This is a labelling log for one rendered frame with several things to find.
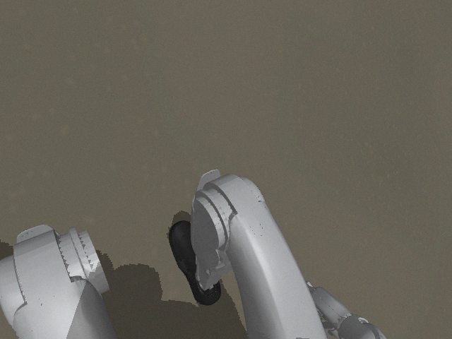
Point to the right robot arm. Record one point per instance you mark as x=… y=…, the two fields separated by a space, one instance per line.
x=357 y=327

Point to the right robot foot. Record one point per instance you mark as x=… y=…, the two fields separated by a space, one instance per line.
x=180 y=242

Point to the right robot hand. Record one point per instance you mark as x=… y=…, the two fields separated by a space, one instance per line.
x=330 y=309

